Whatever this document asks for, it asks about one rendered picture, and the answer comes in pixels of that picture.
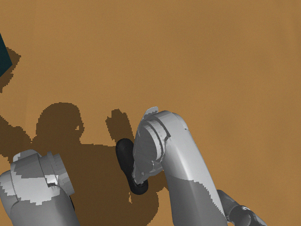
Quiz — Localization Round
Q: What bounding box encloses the right robot foot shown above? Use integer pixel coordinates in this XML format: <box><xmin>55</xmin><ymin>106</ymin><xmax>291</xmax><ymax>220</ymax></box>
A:
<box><xmin>116</xmin><ymin>138</ymin><xmax>148</xmax><ymax>195</ymax></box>

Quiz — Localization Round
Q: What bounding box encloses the right robot hand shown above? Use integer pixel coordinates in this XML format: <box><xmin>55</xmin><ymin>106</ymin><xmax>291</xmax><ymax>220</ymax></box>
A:
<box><xmin>217</xmin><ymin>190</ymin><xmax>239</xmax><ymax>223</ymax></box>

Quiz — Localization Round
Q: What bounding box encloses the right robot arm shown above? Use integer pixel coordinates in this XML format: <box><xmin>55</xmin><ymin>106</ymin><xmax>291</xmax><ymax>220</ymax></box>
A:
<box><xmin>229</xmin><ymin>205</ymin><xmax>267</xmax><ymax>226</ymax></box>

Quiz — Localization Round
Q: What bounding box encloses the carton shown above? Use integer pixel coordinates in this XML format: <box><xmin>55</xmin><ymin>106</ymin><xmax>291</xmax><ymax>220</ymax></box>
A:
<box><xmin>0</xmin><ymin>34</ymin><xmax>12</xmax><ymax>77</ymax></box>

